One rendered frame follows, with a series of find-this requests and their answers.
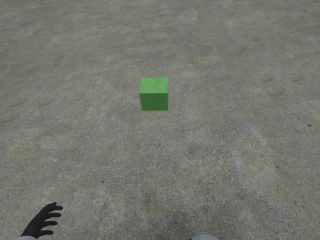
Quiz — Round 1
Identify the left robot hand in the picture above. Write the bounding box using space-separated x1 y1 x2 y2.
21 202 63 239

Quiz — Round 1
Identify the carton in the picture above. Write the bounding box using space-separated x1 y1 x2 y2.
139 77 169 111

